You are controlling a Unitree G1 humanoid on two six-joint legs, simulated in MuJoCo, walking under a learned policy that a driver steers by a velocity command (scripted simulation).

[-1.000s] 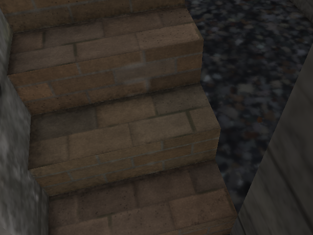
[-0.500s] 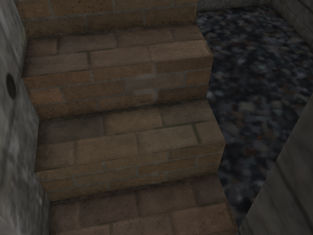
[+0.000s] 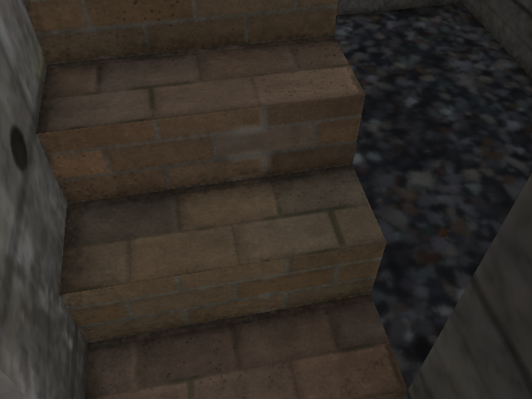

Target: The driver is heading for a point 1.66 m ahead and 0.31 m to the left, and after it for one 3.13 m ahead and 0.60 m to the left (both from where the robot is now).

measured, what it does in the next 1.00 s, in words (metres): walks ahead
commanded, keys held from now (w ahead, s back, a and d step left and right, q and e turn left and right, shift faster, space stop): no key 0.18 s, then w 0.82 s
